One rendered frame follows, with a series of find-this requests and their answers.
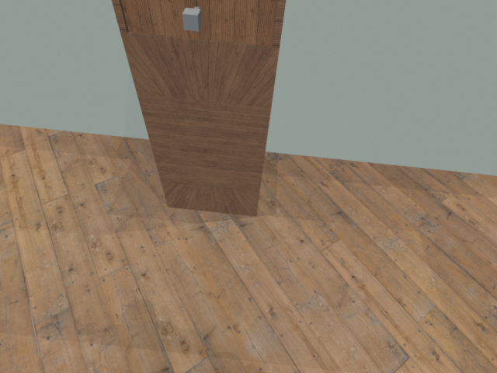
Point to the handle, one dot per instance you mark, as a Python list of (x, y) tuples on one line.
[(192, 19)]

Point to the drawer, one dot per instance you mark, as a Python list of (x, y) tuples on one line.
[(239, 21)]

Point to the cabinet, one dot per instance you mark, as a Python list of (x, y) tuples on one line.
[(206, 105)]

